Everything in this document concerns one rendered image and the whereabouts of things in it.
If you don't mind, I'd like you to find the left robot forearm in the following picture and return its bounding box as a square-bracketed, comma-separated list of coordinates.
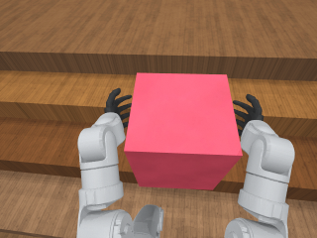
[76, 112, 126, 238]

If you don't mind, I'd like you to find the robot left upper arm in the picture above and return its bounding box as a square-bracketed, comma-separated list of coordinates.
[77, 209, 135, 238]

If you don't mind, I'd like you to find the robot right hand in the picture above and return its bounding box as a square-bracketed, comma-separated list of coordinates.
[233, 93, 264, 136]

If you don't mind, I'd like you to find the right robot forearm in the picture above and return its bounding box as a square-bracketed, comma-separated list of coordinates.
[238, 120, 295, 238]

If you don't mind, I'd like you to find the robot right upper arm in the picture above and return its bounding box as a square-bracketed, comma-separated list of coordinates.
[224, 217, 284, 238]

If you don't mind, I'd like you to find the robot left hand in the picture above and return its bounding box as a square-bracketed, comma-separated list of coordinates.
[104, 88, 132, 128]

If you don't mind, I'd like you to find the robot left thigh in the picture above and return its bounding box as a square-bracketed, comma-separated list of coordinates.
[133, 204, 164, 238]

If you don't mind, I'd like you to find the carton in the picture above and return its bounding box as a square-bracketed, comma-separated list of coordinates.
[124, 72, 243, 190]

